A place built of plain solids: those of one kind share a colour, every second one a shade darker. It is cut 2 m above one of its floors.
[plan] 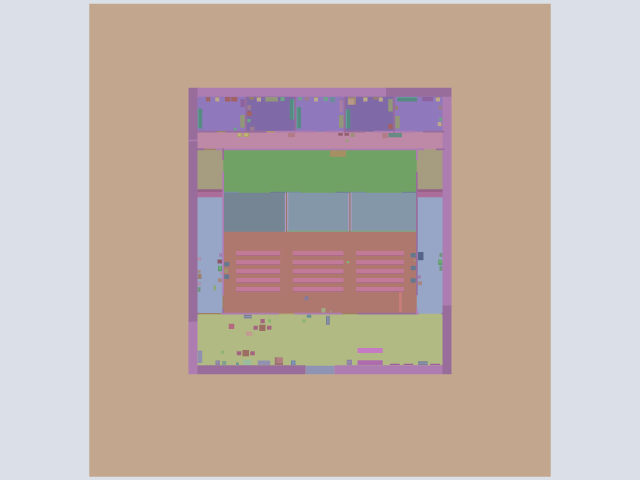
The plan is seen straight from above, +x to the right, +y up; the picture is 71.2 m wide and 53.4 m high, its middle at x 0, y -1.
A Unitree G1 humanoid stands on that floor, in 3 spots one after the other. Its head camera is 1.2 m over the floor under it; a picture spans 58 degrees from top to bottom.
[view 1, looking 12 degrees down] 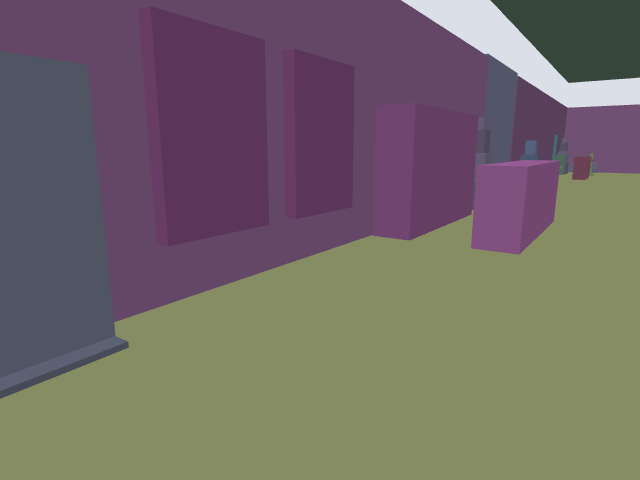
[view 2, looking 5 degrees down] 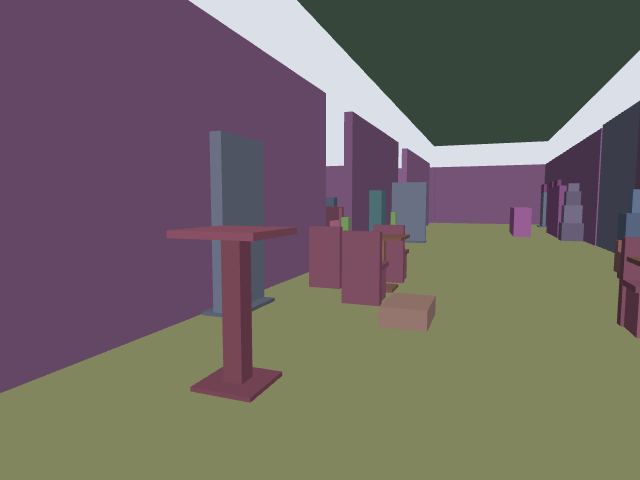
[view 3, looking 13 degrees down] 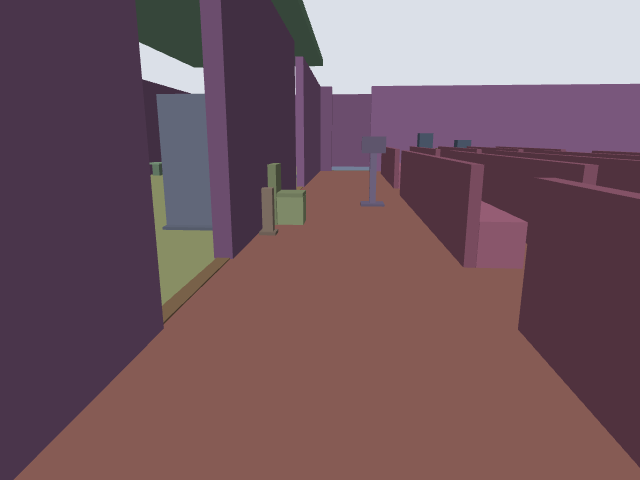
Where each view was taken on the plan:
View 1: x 12.25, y -12.12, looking -145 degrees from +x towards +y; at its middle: wall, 5.04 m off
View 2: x -12.25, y -12.12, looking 21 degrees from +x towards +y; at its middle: seat_foyer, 6.04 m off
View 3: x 6.72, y -7.89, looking -176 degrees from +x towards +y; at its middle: floor_parterre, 5.33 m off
